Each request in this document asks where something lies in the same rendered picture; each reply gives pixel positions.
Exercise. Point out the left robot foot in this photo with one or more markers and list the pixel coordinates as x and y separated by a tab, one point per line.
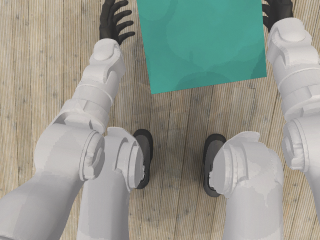
145	141

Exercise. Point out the carton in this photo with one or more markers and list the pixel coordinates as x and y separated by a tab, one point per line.
196	43

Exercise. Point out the right robot forearm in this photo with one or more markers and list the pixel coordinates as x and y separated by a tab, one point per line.
296	68

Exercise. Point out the left robot forearm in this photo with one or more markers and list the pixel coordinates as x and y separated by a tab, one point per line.
94	95

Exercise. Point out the right robot shin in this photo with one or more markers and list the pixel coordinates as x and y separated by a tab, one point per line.
247	136

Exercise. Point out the right robot upper arm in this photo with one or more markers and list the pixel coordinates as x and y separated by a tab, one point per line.
301	150

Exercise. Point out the robot right hand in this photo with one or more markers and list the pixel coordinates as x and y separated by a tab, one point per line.
276	10

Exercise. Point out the left robot upper arm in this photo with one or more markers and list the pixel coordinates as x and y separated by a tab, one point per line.
65	158

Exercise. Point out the robot left hand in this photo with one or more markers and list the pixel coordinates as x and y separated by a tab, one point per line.
108	21

